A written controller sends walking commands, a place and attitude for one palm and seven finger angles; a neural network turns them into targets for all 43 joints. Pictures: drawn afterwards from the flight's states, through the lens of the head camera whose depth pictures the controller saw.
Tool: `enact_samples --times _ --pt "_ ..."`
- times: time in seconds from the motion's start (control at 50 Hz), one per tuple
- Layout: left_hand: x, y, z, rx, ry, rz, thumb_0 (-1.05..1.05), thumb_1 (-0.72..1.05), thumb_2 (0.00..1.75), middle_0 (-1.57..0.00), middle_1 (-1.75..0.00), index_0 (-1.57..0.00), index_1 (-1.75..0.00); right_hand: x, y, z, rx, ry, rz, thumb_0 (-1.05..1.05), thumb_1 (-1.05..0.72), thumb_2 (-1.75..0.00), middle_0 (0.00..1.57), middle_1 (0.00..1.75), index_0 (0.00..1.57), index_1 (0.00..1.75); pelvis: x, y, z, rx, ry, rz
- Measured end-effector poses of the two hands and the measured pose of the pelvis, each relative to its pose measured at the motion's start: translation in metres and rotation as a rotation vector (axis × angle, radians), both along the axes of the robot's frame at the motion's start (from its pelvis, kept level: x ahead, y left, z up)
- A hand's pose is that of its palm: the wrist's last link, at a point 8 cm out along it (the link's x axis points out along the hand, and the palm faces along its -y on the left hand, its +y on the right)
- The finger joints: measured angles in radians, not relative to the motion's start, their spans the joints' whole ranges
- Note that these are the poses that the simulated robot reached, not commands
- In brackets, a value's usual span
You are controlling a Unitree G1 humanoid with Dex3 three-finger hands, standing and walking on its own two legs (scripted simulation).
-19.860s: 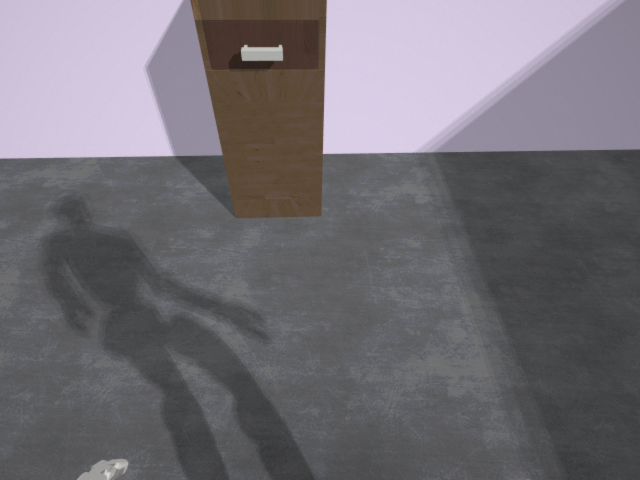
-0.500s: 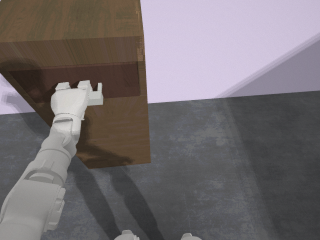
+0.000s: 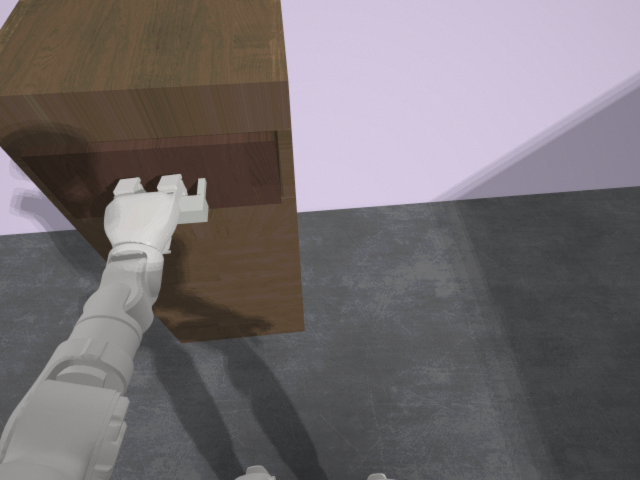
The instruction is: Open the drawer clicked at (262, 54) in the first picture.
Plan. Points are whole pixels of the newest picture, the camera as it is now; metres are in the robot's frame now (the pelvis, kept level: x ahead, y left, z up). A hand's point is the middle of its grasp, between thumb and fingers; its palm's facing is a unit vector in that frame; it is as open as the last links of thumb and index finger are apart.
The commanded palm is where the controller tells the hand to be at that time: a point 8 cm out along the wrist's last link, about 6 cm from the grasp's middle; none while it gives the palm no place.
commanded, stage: pull the drawer open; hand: left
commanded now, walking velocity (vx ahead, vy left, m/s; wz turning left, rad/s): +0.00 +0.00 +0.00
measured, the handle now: (164, 199) +0.50 +0.22 +0.02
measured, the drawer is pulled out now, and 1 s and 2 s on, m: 0.01 0.15 0.28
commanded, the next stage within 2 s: none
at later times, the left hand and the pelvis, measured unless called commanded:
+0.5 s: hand (153, 290) +0.36 +0.21 +0.00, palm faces -0.02 -0.06 -1.00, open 6.5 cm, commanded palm +0.33 +0.22 +0.05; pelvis +0.01 -0.01 +0.01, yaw +1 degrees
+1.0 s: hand (148, 332) +0.31 +0.21 +0.00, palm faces -0.02 -0.06 -1.00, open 6.4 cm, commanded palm +0.27 +0.21 +0.05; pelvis +0.00 -0.02 +0.01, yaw +1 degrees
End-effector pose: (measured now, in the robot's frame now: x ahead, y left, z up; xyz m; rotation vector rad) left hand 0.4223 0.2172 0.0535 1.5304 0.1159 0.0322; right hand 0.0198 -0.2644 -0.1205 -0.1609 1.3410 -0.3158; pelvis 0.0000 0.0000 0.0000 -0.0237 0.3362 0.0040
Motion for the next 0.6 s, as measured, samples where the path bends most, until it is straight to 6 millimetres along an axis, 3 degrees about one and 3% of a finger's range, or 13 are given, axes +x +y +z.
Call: enact_samples --times 0.14,0.42,0.6 --pt "-0.021 -0.001 -0.001 -0.012 -0.013 -0.004 0.00 0.64 0.77 -0.25 -1.33 -0.31 -1.29 0.025 0.002 0.002 0.017 -0.056 0.010 0.01 -0.91 -0.90 0.20 0.30 0.20 0.30 0.007 0.000 0.004 0.004 -0.024 -0.005" --pt "-0.070 -0.004 -0.002 -0.016 -0.035 0.002 0.01 0.63 0.80 -0.25 -1.34 -0.33 -1.29 0.099 0.007 0.012 0.026 -0.231 0.117 0.01 -0.91 -0.90 0.20 0.30 0.20 0.30 0.007 -0.004 0.008 0.012 -0.082 0.018" --pt "-0.091 -0.006 -0.001 -0.018 -0.029 0.011 0.01 0.63 0.79 -0.26 -1.33 -0.34 -1.29 0.116 0.008 0.019 0.031 -0.298 0.145 0.01 -0.91 -0.90 0.20 0.30 0.20 0.30 0.004 -0.008 0.009 0.017 -0.107 0.020"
